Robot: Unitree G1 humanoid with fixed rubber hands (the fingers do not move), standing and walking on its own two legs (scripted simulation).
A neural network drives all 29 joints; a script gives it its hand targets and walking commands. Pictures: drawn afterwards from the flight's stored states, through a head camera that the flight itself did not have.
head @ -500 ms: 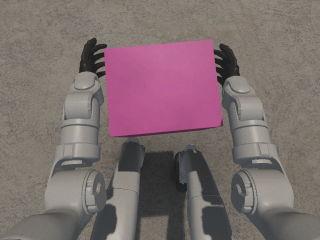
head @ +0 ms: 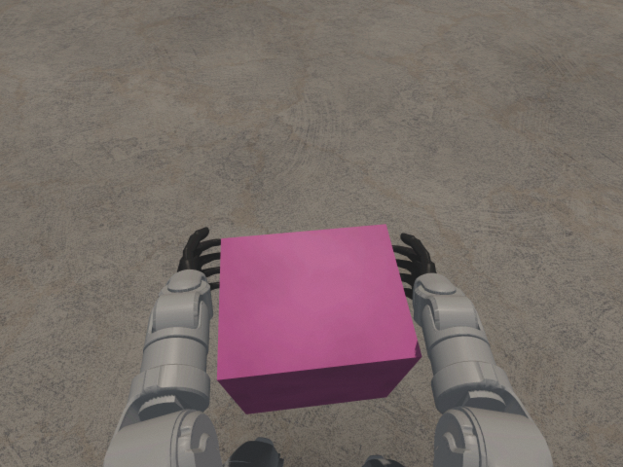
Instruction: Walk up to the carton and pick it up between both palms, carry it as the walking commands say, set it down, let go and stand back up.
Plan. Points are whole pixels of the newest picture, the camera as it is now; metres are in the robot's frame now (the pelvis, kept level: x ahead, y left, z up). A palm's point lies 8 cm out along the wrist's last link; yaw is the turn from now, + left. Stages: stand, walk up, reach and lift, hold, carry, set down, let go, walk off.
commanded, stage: reach and lift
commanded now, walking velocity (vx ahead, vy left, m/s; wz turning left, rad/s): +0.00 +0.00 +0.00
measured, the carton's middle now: (311, 325) +0.31 +0.04 -0.07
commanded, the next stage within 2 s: hold in 1.98 s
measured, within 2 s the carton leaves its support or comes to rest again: neither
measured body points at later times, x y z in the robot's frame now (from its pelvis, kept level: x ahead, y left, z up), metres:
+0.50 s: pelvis +0.06 +0.00 +0.03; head +0.02 +0.00 +0.48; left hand +0.32 +0.20 +0.06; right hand +0.34 -0.13 +0.05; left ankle +0.07 +0.15 -0.71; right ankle +0.04 -0.13 -0.71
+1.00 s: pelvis +0.03 +0.00 +0.03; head -0.01 -0.01 +0.48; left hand +0.32 +0.17 +0.06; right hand +0.32 -0.15 +0.05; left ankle +0.07 +0.15 -0.71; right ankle +0.04 -0.13 -0.71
